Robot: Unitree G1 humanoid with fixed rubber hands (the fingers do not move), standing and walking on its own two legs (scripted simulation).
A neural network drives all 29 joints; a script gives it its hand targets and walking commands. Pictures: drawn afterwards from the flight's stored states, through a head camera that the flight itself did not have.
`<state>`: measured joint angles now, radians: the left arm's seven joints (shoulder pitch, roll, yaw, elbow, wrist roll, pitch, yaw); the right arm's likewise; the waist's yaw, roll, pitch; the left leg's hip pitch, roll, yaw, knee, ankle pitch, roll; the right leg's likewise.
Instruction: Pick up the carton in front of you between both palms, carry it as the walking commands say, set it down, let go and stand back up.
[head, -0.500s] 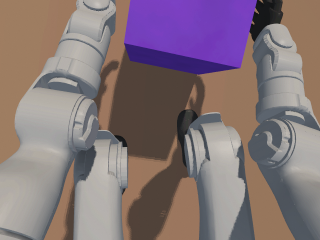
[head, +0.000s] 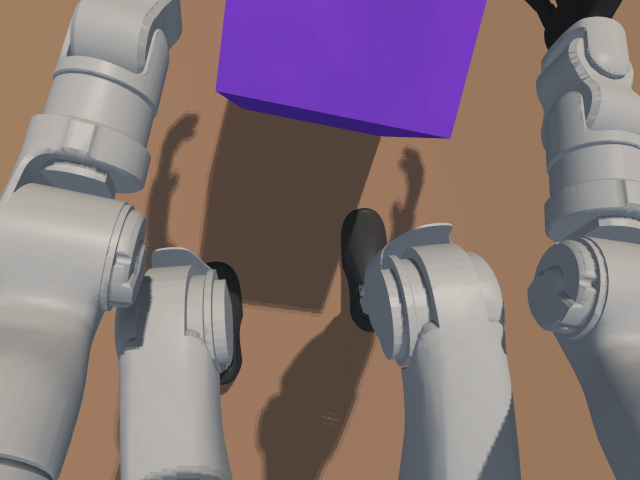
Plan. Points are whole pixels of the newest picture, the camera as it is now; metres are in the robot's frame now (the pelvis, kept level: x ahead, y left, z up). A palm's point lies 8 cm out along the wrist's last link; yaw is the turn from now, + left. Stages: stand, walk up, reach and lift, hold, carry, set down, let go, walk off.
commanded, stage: set down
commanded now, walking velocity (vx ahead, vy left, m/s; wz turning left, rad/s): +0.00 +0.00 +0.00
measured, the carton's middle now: (339, 28) +0.52 -0.09 -0.26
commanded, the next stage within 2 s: let go in 0.88 s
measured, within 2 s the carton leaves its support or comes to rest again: neither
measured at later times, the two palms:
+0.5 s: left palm out of the picture +0.59 +0.08 +0.01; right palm out of the picture +0.49 -0.30 +0.01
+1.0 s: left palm out of the picture +0.58 +0.08 +0.15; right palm out of the picture +0.48 -0.30 +0.16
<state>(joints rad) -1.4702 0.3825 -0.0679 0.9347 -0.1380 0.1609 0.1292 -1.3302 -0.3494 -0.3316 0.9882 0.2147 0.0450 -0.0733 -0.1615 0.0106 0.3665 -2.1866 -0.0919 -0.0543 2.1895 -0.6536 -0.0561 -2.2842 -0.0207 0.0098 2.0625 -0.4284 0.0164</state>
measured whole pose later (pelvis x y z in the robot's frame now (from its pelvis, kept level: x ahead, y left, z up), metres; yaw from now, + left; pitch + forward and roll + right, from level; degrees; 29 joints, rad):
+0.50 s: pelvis +0.02 +0.00 +0.11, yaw +0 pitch +47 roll +1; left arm -1.32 0.32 0.09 0.92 -0.03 0.24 0.10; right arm -1.11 -0.26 -0.39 0.79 0.10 0.18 -0.05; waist -0.17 0.04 0.00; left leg -2.00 -0.08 -0.05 1.77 -0.59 -0.04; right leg -2.09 0.00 0.03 1.67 -0.40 0.02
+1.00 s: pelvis +0.05 +0.00 +0.25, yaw +0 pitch +46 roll +2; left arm -1.12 0.23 0.21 0.88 0.09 0.21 0.06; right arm -0.93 -0.21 -0.42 0.74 -0.01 0.16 0.04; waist -0.15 0.05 -0.10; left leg -1.58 -0.07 -0.06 1.21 -0.43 -0.03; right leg -1.67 0.00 0.04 1.14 -0.27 0.02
